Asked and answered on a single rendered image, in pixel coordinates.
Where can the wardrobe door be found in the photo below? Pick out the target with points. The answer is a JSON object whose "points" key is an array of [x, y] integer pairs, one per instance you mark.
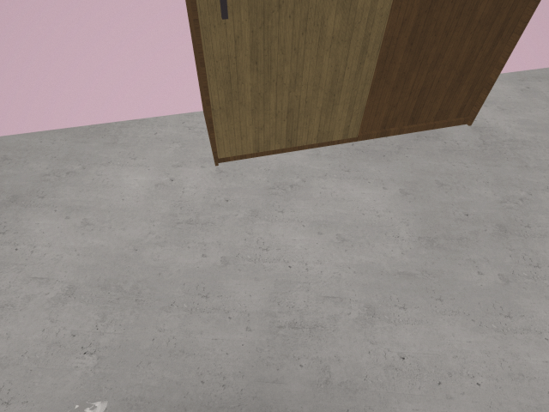
{"points": [[435, 59], [289, 73]]}

